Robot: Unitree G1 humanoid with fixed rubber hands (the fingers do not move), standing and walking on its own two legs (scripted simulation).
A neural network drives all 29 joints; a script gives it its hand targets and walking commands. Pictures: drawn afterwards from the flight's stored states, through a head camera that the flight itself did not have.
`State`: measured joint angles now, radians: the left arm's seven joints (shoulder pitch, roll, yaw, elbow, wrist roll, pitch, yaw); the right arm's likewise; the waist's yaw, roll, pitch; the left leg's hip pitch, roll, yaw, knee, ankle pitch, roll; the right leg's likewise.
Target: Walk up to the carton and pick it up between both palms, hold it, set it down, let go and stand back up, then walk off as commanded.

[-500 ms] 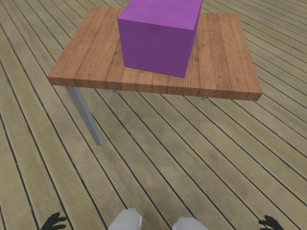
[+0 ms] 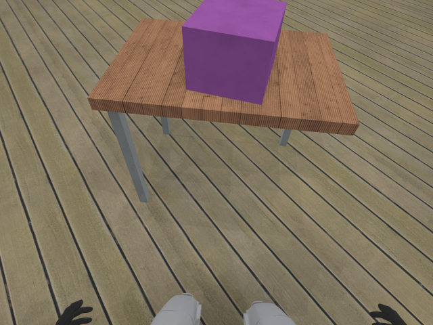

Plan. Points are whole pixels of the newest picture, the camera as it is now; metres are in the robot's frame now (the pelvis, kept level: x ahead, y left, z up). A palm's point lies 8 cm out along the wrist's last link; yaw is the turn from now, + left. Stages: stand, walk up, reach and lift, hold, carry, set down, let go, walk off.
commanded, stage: walk off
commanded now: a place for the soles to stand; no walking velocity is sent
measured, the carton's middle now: (236, 46) +0.92 -0.03 +0.05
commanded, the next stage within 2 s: stand in 1.52 s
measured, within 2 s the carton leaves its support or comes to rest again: neither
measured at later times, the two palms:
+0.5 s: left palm out of the picture +0.02 +0.32 -0.09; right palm out of the picture +0.03 -0.30 -0.06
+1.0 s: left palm out of the picture +0.12 +0.27 -0.11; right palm out of the picture +0.12 -0.35 -0.06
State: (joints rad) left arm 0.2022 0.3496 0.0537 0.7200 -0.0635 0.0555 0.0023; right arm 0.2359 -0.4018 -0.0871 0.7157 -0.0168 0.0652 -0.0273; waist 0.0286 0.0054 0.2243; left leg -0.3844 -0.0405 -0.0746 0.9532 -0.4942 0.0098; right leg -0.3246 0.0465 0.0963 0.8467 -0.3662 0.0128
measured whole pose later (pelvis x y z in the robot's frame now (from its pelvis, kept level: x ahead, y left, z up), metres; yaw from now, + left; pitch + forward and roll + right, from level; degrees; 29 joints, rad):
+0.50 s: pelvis -0.04 +0.02 +0.03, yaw -4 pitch -6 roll +0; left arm 0.29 0.37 0.09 0.77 -0.06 0.06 -0.02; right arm 0.24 -0.35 -0.09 0.74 -0.02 0.03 -0.02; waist 0.03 -0.05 0.23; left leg -0.36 -0.03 0.01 0.66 -0.26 0.02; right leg -0.18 0.05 0.06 0.70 -0.46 -0.01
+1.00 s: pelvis +0.04 -0.03 +0.00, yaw -3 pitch -7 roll +3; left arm 0.29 0.37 0.09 0.77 -0.06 0.03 -0.02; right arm 0.26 -0.35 -0.09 0.74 -0.02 -0.02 -0.03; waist 0.03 -0.12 0.13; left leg -0.25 -0.01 -0.02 0.82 -0.46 -0.03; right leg -0.30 0.00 0.12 0.89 -0.47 -0.01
